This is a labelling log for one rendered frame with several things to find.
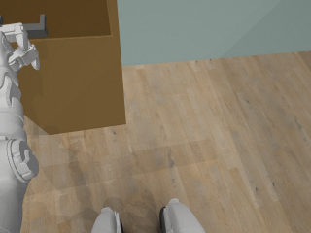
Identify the robot left forearm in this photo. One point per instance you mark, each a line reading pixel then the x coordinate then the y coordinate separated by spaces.
pixel 11 110

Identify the robot right thigh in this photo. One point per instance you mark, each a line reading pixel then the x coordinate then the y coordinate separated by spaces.
pixel 179 218

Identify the robot left thigh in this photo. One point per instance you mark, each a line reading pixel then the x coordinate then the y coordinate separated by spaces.
pixel 108 222

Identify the left robot hand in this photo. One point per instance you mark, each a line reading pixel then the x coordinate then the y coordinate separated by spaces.
pixel 25 54

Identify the drawer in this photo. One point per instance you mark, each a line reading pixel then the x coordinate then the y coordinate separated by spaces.
pixel 64 18

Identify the robot thigh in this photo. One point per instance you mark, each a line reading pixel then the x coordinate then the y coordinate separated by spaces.
pixel 179 218
pixel 108 222

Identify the cabinet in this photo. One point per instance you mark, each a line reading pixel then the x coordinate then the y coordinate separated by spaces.
pixel 79 85

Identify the robot left upper arm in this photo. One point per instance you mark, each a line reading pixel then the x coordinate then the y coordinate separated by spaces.
pixel 18 165

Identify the handle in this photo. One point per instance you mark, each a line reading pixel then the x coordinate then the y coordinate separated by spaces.
pixel 34 30

